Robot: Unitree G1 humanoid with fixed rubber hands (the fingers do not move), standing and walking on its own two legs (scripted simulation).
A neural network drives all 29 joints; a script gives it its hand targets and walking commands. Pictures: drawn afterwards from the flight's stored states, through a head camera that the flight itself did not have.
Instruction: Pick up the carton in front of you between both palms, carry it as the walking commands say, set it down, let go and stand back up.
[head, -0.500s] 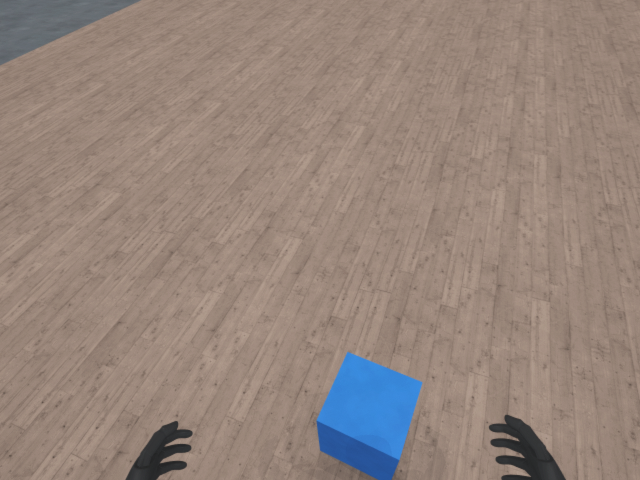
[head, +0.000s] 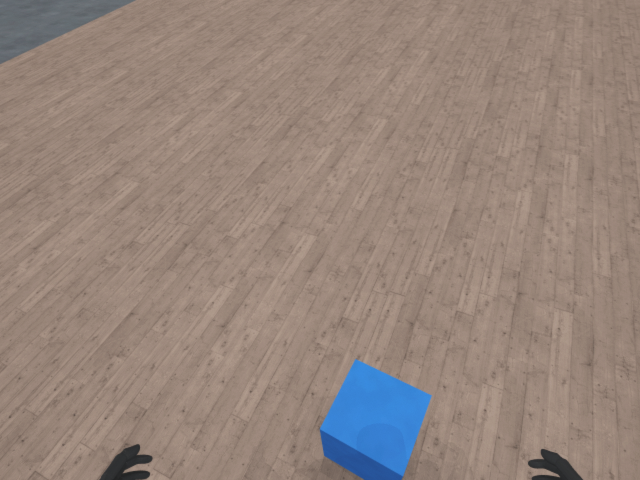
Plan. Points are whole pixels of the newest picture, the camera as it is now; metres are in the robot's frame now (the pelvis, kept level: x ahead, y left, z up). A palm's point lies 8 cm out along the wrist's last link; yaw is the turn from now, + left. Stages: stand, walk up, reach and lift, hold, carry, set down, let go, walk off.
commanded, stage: stand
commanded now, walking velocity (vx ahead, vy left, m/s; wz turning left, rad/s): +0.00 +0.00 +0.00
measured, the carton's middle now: (374, 427) +0.39 -0.09 -0.64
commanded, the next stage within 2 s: none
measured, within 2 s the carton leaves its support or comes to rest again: neither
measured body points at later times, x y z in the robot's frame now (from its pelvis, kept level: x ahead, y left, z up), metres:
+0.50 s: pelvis -0.02 +0.01 +0.01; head -0.02 -0.01 +0.46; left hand +0.09 +0.31 -0.09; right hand +0.10 -0.29 -0.11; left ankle -0.06 +0.14 -0.73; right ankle -0.02 -0.09 -0.73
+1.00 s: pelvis -0.03 +0.01 +0.01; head -0.03 -0.01 +0.46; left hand +0.08 +0.32 -0.09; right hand +0.07 -0.30 -0.11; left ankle -0.06 +0.14 -0.73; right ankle -0.02 -0.09 -0.73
